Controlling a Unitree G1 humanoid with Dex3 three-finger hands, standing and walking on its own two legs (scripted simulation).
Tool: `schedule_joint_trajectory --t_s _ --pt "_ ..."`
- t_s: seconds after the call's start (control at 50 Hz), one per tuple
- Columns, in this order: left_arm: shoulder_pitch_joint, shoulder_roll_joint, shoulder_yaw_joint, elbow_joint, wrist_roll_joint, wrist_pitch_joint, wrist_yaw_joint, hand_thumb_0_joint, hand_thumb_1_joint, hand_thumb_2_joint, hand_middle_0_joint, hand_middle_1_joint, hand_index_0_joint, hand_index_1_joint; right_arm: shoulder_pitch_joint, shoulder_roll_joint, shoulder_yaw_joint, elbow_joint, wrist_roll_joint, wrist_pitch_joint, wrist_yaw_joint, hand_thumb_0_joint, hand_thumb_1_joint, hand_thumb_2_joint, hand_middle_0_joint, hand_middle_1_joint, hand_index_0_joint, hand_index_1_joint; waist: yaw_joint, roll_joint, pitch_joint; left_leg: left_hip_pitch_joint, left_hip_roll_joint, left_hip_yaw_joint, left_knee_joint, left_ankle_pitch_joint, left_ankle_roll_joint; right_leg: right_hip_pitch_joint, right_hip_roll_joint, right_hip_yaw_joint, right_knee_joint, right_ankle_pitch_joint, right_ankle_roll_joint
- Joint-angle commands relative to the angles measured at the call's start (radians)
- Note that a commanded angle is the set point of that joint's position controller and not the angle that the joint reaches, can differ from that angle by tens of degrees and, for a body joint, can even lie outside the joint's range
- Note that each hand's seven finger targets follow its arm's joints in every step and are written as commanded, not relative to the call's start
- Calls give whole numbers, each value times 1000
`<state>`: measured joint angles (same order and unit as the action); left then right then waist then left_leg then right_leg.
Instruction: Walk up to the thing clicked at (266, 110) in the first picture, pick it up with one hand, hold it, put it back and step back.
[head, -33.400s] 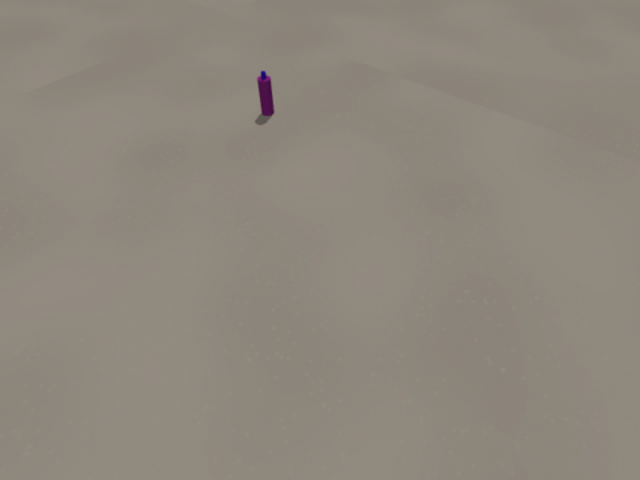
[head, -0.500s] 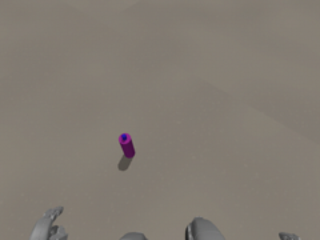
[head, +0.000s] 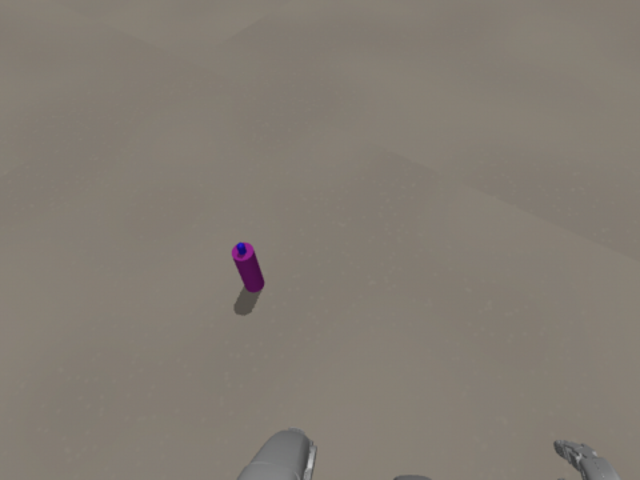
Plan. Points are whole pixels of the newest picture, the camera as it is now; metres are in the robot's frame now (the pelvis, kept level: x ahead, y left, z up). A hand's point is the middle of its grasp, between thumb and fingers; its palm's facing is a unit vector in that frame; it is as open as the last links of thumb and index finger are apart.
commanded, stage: step back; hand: left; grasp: from the side
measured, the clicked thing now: (247, 265) +0.78 +0.32 -0.64
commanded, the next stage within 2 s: stand in 1.42 s
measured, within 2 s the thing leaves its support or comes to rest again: neither
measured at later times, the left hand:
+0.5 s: hand out of the picture -0.09 +0.26 -0.15, palm faces +0.01 -0.92 -0.39, open 7.4 cm
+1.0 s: hand out of the picture -0.11 +0.27 -0.14, palm faces +0.05 -0.92 -0.38, open 7.4 cm
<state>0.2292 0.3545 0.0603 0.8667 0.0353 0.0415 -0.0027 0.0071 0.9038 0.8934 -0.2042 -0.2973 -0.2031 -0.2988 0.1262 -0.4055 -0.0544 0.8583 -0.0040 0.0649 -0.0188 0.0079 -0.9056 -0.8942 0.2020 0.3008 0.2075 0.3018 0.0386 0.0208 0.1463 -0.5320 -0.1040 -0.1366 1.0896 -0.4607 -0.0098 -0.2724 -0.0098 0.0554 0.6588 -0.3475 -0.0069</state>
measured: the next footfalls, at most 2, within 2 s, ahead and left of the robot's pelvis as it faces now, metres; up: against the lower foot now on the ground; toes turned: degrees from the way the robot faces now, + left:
left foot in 0.18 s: -0.05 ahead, +0.13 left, +0.00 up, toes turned +2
right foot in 0.48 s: -0.11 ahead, -0.13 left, +0.00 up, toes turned +3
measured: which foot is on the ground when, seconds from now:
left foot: up 0.00-0.16, down 0.18-0.50, up 0.52-0.72, down 0.74-1.00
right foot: down 0.00-0.20, up 0.22-0.46, down 0.48-1.00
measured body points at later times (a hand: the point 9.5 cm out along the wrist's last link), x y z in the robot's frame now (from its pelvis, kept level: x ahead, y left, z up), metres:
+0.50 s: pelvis -0.16 -0.01 -0.01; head -0.13 -0.01 +0.44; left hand -0.09 +0.31 -0.12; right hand -0.04 -0.32 -0.12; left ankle -0.09 +0.12 -0.72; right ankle -0.18 -0.13 -0.73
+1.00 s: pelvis -0.17 -0.01 +0.00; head -0.16 -0.01 +0.45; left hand -0.11 +0.31 -0.11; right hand -0.10 -0.32 -0.12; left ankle -0.16 +0.12 -0.72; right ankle -0.15 -0.13 -0.73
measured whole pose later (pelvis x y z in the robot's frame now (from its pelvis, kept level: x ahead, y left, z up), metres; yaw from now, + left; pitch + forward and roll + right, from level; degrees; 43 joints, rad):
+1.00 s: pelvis -0.17 -0.01 +0.00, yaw +3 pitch -3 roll -1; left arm 0.18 0.39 0.07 1.01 0.03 -0.02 -0.02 0.01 0.91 0.89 -0.20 -0.30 -0.20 -0.30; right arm 0.23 -0.35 -0.05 0.99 -0.03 -0.01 0.01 0.01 -0.90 -0.89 0.20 0.30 0.21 0.30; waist 0.00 0.01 0.07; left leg -0.26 0.02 -0.05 0.62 -0.31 -0.01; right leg -0.24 0.00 -0.03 0.58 -0.28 -0.02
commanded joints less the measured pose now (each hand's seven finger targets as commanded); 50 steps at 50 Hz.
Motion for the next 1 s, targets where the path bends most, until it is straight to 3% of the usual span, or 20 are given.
schedule_joint_trajectory --t_s 0.0,0.08,0.14,0.16,0.18,0.2,0.22,0.28,0.38,0.42,0.44,0.48,0.5,0.56,0.7,0.74,0.78,0.92,0.94,0.98 --pt "-106 271 78 -137 11 -34 39 0 900 900 -200 -300 -200 -300 40 -172 -41 -67 0 -28 -16 0 -900 -900 200 300 200 300 -20 -177 -107 48 2 1 46 -39 -11 11 -212 147 -183 464 -184" --pt "-60 282 81 -140 9 -21 52 0 900 900 -200 -300 -200 -300 35 -155 -42 -90 -17 -33 -11 0 -900 -900 200 300 200 300 10 -224 -164 91 73 62 -291 -72 -3 163 -259 182 -113 570 -187" --pt "-90 275 65 -149 -15 -2 44 0 900 900 -200 -300 -200 -300 134 -159 -56 -36 -25 -41 -6 0 -900 -900 200 300 200 300 -38 -166 -236 285 58 154 -697 245 16 152 -186 115 37 545 -119" --pt "-54 238 47 -149 -16 2 42 0 900 900 -200 -300 -200 -300 116 -196 -70 -42 -39 -42 -5 0 -900 -900 200 300 200 300 -23 -92 -238 398 159 3 -701 368 51 -12 -141 98 86 384 -70" --pt "-68 201 36 -160 -23 -1 41 0 900 900 -200 -300 -200 -300 76 -300 -88 -59 -41 -39 2 0 -900 -900 200 300 200 300 -29 168 -229 433 388 -288 -716 509 176 -218 26 -28 243 -9 -14" --pt "-150 244 58 -166 -18 0 59 0 900 900 -200 -300 -200 -300 66 -359 -96 -81 -34 -38 10 0 -900 -900 200 300 200 300 -89 230 -218 266 511 -395 -741 598 307 -159 64 28 440 -345 1" --pt "-167 250 62 -145 -14 5 58 0 900 900 -200 -300 -200 -300 49 -317 -92 -69 -35 -45 5 0 -900 -900 200 300 200 300 -75 157 -186 218 491 -339 -729 610 311 -138 70 105 558 -312 -7" --pt "-53 229 62 -91 -29 -1 39 0 900 900 -200 -300 -200 -300 -25 -231 -57 -72 -34 -56 -11 0 -900 -900 200 300 200 300 2 103 -158 254 353 -112 -640 580 228 -168 74 109 570 -171 -14" --pt "-61 212 55 -64 -8 -36 4 0 900 900 -200 -300 -200 -300 23 -226 -65 -57 -47 -62 4 0 -900 -900 200 300 200 300 -63 145 -165 331 322 -132 -705 9 209 -63 28 -12 51 -201 10" --pt "23 187 52 -7 -4 -53 8 0 900 900 -200 -300 -200 -300 -1 -239 -67 -54 -42 -49 8 0 -900 -900 200 300 200 300 -14 148 -173 263 315 -89 -642 28 181 105 40 -51 -264 -70 -22" --pt "53 211 61 25 6 -63 14 0 900 900 -200 -300 -200 -300 0 -207 -56 -51 -38 -44 10 0 -900 -900 200 300 200 300 2 84 -167 172 275 -43 -555 47 143 211 43 -15 -347 10 -37" --pt "-7 354 96 -1 22 -72 18 0 900 900 -200 -300 -200 -300 -32 -128 -36 -64 -29 -47 6 0 -900 -900 200 300 200 300 34 -220 -88 -12 80 40 -289 -107 25 24 -293 508 -459 -490 -188" --pt "-107 382 97 -27 23 -75 16 0 900 900 -200 -300 -200 -300 -40 -183 -57 -46 -30 -48 2 0 -900 -900 200 300 200 300 6 -192 11 101 123 -32 -180 -76 3 -221 -379 584 -491 -597 -243" --pt "-135 271 71 -19 9 -95 17 0 900 900 -200 -300 -200 -300 24 -163 -46 13 -10 -71 18 0 -900 -900 200 300 200 300 -26 -93 -21 90 85 -7 -233 49 4 -48 -218 306 -402 -291 -164" --pt "-86 247 43 12 3 -66 -6 0 900 900 -200 -300 -200 -300 74 -146 -54 60 -31 -112 21 0 -900 -900 200 300 200 300 -34 -129 -80 404 68 116 -685 152 19 -70 -149 122 -241 -87 -108" --pt "-100 165 16 9 -20 -64 -11 0 900 900 -200 -300 -200 -300 113 -222 -71 71 -41 -124 11 0 -900 -900 200 300 200 300 -57 103 -140 489 311 -293 -820 -82 117 -229 -7 -14 6 -120 -32" --pt "-108 240 40 15 -16 -61 -6 0 900 900 -200 -300 -200 -300 101 -267 -81 60 -37 -126 14 0 -900 -900 200 300 200 300 -55 74 -78 329 415 -396 -889 -272 231 -186 -27 8 188 -200 -29" --pt "-7 199 45 100 -8 -85 -2 0 900 900 -200 -300 -200 -300 -3 -182 -50 40 -22 -98 20 0 -900 -900 200 300 200 300 10 110 -125 143 238 -55 -682 57 100 188 25 -90 -226 52 -22" --pt "1 221 55 107 1 -86 3 0 900 900 -200 -300 -200 -300 1 -152 -38 31 -16 -95 18 0 -900 -900 200 300 200 300 22 58 -133 46 208 -31 -622 39 66 288 1 -37 -241 68 -35" --pt "-12 348 77 96 7 -94 8 0 900 900 -200 -300 -200 -300 3 -122 -31 37 -14 -88 9 0 -900 -900 200 300 200 300 32 -185 -92 -5 60 54 -297 -95 17 145 -324 424 -446 -355 -178"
